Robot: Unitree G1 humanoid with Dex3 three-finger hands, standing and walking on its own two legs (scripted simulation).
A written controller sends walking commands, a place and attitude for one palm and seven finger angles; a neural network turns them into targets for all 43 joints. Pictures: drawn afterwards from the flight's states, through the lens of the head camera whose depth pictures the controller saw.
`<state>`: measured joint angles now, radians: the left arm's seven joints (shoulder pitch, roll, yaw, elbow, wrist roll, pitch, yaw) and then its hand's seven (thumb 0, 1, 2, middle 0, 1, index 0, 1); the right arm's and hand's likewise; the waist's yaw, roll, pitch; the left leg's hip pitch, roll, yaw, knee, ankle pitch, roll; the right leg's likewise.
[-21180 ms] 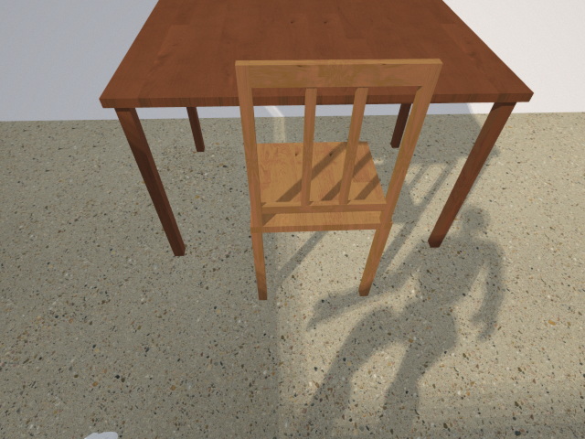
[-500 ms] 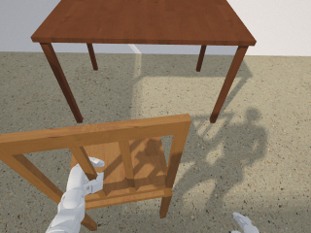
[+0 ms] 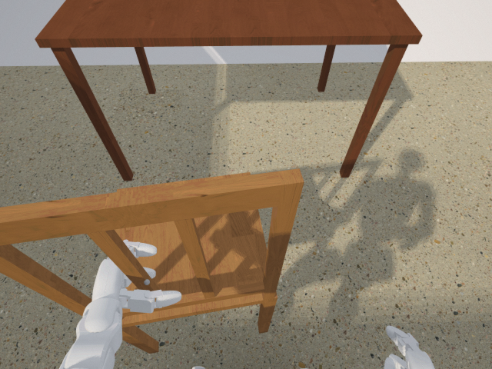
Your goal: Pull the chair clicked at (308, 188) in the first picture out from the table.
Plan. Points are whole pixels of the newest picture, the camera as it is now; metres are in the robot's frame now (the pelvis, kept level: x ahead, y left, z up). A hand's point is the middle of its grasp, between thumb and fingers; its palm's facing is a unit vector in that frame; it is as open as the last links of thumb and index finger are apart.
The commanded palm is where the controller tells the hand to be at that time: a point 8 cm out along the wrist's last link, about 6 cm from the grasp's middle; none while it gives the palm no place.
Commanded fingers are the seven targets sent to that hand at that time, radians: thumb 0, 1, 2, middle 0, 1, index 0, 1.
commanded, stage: open the thumb and straighten the fingers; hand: left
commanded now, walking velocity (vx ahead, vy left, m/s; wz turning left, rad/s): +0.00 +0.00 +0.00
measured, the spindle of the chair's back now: (137, 274) +0.28 +0.20 -0.04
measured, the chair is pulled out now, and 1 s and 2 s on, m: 0.52 0.52 0.53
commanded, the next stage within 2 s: draw the fingers out of the gap in 0.38 s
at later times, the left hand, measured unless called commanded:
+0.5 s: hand (143, 280) +0.27 +0.19 -0.05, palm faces +0.12 -0.97 -0.21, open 17.3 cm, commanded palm +0.24 +0.24 -0.03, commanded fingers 0.00 -0.55 0.20 0.00 0.00 0.00 0.00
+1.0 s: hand (135, 334) +0.19 +0.18 -0.05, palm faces +0.13 -0.97 -0.22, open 17.5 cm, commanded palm +0.16 +0.23 -0.03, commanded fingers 0.00 -0.55 0.20 0.00 0.00 0.00 0.00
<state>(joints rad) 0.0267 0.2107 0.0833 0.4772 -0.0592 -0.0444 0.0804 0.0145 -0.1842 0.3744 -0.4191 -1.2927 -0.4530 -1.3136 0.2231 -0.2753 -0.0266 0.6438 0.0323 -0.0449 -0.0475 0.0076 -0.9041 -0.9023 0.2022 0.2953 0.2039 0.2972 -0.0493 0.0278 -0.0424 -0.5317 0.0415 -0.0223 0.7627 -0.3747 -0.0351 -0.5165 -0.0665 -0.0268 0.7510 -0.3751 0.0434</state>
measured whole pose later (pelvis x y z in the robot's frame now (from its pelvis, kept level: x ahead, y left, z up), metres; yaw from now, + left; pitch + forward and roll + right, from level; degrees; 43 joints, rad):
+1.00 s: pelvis +0.00 +0.00 -0.02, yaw +2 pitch +10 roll -1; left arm 0.43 0.21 0.03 0.02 -0.07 0.08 0.06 -0.01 -0.53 0.20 -0.01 -0.01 -0.01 0.00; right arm 0.22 -0.23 0.00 0.54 0.03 -0.10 -0.10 0.01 -0.90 -0.90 0.20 0.30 0.21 0.30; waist -0.03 0.05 -0.12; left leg -0.65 0.04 -0.06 0.93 -0.45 -0.04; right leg -0.61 -0.07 -0.06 0.91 -0.46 0.04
